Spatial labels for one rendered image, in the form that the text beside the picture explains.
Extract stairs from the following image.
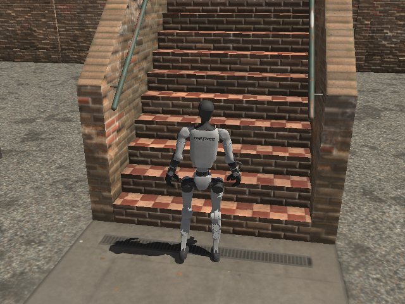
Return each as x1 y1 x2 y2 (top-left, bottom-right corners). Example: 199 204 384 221
113 0 311 242

